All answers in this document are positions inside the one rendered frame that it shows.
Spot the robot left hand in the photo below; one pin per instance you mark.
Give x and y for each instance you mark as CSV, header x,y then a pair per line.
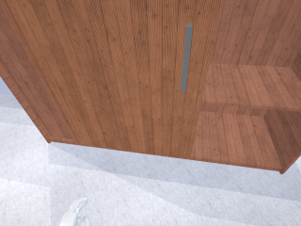
x,y
72,217

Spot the wardrobe door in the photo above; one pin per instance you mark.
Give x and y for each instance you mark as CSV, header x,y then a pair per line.
x,y
114,67
23,73

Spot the handle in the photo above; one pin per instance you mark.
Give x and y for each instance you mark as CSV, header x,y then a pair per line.
x,y
186,54

